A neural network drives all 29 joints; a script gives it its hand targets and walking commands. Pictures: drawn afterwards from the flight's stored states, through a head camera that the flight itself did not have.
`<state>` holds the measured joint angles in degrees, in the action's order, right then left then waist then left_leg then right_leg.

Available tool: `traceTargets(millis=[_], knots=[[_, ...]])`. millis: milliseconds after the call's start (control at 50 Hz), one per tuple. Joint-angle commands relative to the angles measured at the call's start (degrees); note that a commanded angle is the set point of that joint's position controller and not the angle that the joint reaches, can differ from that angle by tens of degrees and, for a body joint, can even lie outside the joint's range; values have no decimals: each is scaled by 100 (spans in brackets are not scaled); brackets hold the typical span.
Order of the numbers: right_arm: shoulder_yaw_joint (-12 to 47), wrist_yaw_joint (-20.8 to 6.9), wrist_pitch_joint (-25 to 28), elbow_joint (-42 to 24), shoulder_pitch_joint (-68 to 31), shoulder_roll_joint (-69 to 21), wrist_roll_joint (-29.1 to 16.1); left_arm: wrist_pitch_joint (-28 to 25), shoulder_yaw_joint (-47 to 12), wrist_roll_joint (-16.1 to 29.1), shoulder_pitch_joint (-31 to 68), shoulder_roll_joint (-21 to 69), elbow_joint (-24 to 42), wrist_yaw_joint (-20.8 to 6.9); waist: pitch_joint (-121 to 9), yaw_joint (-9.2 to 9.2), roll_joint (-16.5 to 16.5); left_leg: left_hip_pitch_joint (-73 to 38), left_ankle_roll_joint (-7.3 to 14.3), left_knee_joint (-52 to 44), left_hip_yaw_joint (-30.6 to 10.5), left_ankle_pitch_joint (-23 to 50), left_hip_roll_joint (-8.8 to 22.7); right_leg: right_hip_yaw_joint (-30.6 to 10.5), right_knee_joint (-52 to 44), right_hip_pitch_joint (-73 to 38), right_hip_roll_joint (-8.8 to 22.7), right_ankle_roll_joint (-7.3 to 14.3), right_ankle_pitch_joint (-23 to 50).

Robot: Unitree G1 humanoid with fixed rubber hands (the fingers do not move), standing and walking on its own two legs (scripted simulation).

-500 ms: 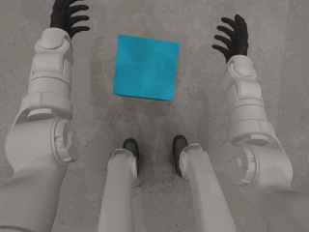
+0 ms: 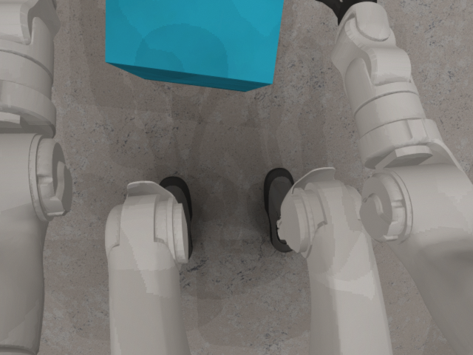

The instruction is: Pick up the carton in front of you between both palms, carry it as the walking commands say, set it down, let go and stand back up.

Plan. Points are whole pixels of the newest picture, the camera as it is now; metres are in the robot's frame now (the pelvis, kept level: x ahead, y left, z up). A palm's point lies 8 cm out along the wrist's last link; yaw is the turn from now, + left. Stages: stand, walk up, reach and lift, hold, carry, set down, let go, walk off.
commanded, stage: reach and lift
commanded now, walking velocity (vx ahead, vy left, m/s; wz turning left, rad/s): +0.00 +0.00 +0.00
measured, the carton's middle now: (199, 16) +0.55 +0.06 -0.29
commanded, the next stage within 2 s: none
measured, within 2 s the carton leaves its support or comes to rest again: leaves its support in 1.00 s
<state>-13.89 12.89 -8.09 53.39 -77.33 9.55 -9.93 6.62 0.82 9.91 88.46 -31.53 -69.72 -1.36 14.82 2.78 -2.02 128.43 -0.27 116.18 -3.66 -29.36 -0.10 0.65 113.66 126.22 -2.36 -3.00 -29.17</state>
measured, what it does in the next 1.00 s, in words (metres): lowers itself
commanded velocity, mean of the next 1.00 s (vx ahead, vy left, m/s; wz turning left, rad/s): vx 0.00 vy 0.00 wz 0.00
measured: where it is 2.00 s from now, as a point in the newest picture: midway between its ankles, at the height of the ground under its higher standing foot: (232, 229)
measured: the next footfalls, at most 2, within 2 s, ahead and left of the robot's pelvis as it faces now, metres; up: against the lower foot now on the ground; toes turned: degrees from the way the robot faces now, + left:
none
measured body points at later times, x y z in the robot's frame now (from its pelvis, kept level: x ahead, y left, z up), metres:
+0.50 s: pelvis +0.01 +0.01 -0.05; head +0.38 +0.05 +0.20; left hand +0.58 +0.22 -0.23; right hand +0.56 -0.13 -0.22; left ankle +0.11 +0.12 -0.38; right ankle +0.13 -0.13 -0.38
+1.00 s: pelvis +0.01 +0.01 -0.05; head +0.38 +0.06 +0.20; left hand +0.58 +0.20 -0.22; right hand +0.57 -0.11 -0.21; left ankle +0.11 +0.12 -0.38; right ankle +0.13 -0.12 -0.38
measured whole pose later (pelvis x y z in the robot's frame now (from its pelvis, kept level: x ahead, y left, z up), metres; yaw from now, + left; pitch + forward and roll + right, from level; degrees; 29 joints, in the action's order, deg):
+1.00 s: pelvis +0.01 +0.01 -0.05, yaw -1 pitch +37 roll -5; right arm -24.7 10.1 -10.2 58.2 -84.1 7.1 -1.4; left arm 10.9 1.4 2.9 91.4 -23.6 -68.8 -0.4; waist 19.3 0.7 -3.7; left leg 132.4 1.6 127.9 -2.3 -33.0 0.8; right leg -0.9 124.8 130.1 -3.9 -4.9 -32.3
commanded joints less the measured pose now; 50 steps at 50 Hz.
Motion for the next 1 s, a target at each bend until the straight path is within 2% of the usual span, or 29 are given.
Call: traceTargets(millis=[0, 80, 160, 200, 260, 320, 380, 520, 660, 720, 740, 780, 820, 860, 920, 980], knots=[[-57, -41, 164, -178, -1623, 682, 39, -149, -22, 35, 1908, -776, 155, -9, -6413, -13, 749, -3318, 9, -834, 288, 529, 134, 403, -520, -3283, -36, -98, 769], [-15, -127, 332, 150, -1873, 821, -26, -277, -184, 132, 2116, -787, -44, 13, -6142, 2, 710, -3331, -3, -500, 181, 773, 157, 397, -124, -3111, -15, -110, 992], [171, -135, 505, 129, -2062, 911, -288, -401, -407, 310, 2433, -825, 205, 114, -6699, -3, 778, -3916, -16, -154, 157, 1437, 144, 461, 199, -3208, -14, -117, 1485], [325, -135, 561, 307, -1980, 841, -473, -433, -537, 389, 2558, -780, 436, 166, -6919, -85, 865, -4073, -32, -45, 188, 1696, 118, 482, 315, -3222, -22, -94, 1687], [387, -116, 591, 305, -1836, 723, -555, -434, -592, 421, 2485, -700, 622, 198, -6998, -34, 889, -4468, -9, 58, 123, 2079, 90, 558, 388, -2907, -97, -124, 1835], [417, -103, 619, 266, -1618, 686, -590, -403, -484, 306, 2091, -576, 523, 254, -7098, -136, 985, -4776, -6, 116, 124, 2405, 58, 586, 425, -2685, -163, -136, 1909], [284, -122, 629, 421, -1407, 696, -437, -381, -397, 183, 1727, -392, 215, 265, -6461, -103, 935, -4294, -28, 60, 103, 2113, 42, 545, 393, -2396, -180, -137, 1724], [106, -140, 656, 473, -1491, 660, -184, -422, -430, 206, 1818, -212, 191, 200, -5909, 47, 798, -3498, -31, -67, 105, 1532, 28, 423, 265, -2480, -146, -112, 1535], [328, -168, 651, 456, -2042, -110, -252, -403, -764, 249, 2359, 430, 185, 155, -5885, -93, 749, -3342, 18, -197, 170, 1177, -19, 401, 236, -2969, -256, -62, 1404], [11, -215, 607, 580, -2114, -522, 173, -342, -795, 129, 2510, 1193, 38, 28, -5689, 130, 798, -3287, -11, -205, 150, 1006, -100, 440, 214, -3050, -335, -58, 1348], [278, -413, 563, 391, -2573, -1614, 210, -287, -1104, 162, 2870, 2350, 202, -184, -5676, 98, 815, -3320, 26, -199, 137, 1049, -168, 453, 234, -2988, -408, -23, 1342], [408, -923, 384, 275, -3265, -3234, 410, -118, -1162, -19, 3182, 4127, 201, -691, -5459, 46, 842, -3147, 33, -107, 185, 1054, -285, 477, 318, -2812, -531, 53, 1267], [332, -1351, 161, 87, -3528, -4210, 596, 52, -861, -300, 2978, 5148, 421, -1081, -5228, -71, 770, -2876, 54, -63, 306, 1050, -378, 525, 406, -2635, -610, 72, 1182], [303, -1606, 4, -68, -3532, -4682, 702, 174, -656, -447, 2666, 5764, 615, -1310, -5199, -150, 678, -2679, 81, -54, 376, 1125, -414, 571, 421, -2564, -652, 98, 1192], [435, -1764, -106, -263, -3477, -5228, 614, 250, -630, -396, 2517, 6254, 985, -1424, -5676, -178, 553, -2808, 115, -4, 394, 1527, -424, 606, 507, -2579, -678, 119, 1523], [761, -1791, -168, -525, -3468, -5689, 369, 278, -873, -212, 2664, 6608, 1613, -1390, -6738, -222, 586, -3464, 97, 40, 427, 2187, -444, 656, 574, -2695, -692, 113, 2012]])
